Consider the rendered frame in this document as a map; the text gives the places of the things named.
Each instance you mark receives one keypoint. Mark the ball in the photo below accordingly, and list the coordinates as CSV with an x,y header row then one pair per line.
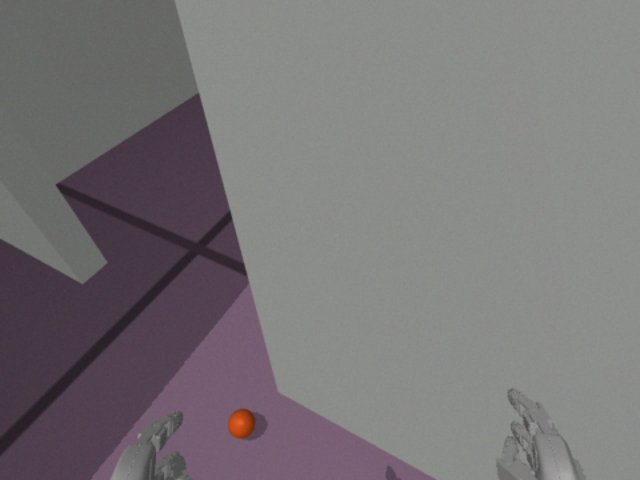
x,y
241,423

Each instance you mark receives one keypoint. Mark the right robot hand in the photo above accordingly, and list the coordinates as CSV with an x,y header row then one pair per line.
x,y
547,453

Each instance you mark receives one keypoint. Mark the left robot hand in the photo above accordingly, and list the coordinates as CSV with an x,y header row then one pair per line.
x,y
138,461

